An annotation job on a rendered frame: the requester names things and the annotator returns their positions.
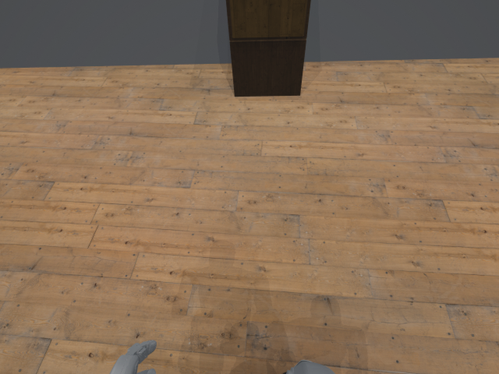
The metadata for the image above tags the robot left hand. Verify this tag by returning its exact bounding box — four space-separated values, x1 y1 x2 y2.
110 340 157 374

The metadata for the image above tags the cupboard door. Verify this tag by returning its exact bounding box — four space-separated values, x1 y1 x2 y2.
230 0 307 38

